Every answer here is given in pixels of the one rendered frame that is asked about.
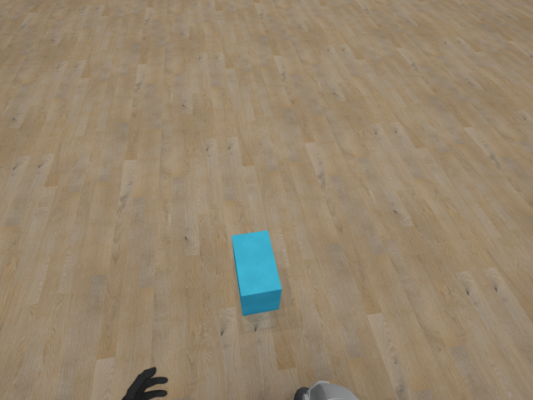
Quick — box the right robot shin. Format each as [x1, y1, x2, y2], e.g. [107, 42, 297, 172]
[308, 381, 329, 391]

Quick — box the robot left hand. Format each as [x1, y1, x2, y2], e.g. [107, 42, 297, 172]
[122, 367, 168, 400]

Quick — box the right robot thigh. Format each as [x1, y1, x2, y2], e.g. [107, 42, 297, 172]
[302, 383, 359, 400]

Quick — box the carton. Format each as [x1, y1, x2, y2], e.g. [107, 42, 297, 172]
[232, 230, 281, 316]

